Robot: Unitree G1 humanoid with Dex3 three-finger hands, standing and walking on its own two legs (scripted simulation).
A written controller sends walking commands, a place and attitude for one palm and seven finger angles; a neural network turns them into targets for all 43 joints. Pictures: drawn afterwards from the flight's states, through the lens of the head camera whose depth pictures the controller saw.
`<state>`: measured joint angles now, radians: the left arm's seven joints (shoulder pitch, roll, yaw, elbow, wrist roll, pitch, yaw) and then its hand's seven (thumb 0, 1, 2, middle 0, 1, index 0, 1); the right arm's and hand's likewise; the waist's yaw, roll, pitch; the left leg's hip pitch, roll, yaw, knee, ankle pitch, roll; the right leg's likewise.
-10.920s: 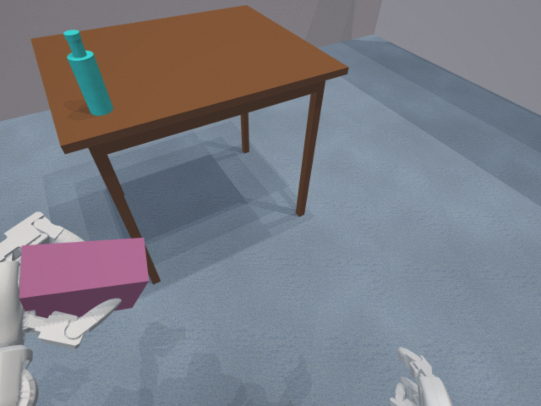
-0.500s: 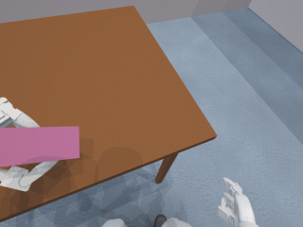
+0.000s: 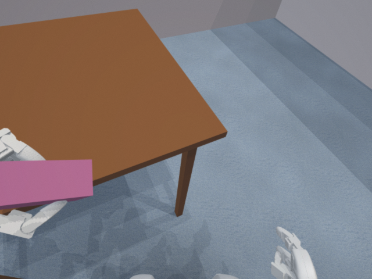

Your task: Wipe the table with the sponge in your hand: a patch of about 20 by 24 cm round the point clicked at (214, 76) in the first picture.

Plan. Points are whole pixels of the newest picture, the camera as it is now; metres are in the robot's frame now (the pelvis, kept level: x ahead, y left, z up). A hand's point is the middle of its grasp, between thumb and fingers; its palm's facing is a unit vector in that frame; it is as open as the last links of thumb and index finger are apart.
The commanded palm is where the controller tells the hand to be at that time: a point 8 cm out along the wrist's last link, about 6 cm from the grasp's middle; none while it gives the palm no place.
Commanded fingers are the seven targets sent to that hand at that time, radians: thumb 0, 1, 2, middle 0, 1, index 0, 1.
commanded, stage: come to a stop and stand still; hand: left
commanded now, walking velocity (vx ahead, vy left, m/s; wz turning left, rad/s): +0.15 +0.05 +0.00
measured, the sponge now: (55, 184) +0.23 +0.21 +0.15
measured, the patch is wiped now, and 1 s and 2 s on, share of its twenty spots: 0.00 0.00 0.00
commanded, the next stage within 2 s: look again from close up in 0.82 s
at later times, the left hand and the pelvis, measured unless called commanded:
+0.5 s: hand out of the picture +0.22 +0.26 +0.21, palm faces +0.45 -0.75 -0.49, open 9.2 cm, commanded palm +0.14 +0.27 +0.19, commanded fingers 0.00 0.10 1.30 -1.20 -1.60 -1.20 -1.60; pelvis +0.00 -0.02 +0.01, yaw +3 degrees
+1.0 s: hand (11, 168) +0.24 +0.25 +0.19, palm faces +0.41 -0.85 -0.33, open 9.2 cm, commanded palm +0.17 +0.28 +0.19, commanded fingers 0.00 0.10 1.30 -1.20 -1.60 -1.20 -1.60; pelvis +0.01 +0.00 +0.02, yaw +0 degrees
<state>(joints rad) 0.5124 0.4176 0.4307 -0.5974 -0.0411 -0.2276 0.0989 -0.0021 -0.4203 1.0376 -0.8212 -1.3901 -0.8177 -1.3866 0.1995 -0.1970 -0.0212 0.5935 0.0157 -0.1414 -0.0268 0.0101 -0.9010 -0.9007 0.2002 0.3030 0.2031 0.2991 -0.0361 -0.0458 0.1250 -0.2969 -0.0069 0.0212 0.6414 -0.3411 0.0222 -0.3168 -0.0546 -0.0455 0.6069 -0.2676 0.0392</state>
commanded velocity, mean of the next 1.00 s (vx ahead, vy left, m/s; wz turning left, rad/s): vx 0.01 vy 0.00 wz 0.00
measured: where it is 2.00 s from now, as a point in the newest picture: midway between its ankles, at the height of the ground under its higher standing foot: outside the picture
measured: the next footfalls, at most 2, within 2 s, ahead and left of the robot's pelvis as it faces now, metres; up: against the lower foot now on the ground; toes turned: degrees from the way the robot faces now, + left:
none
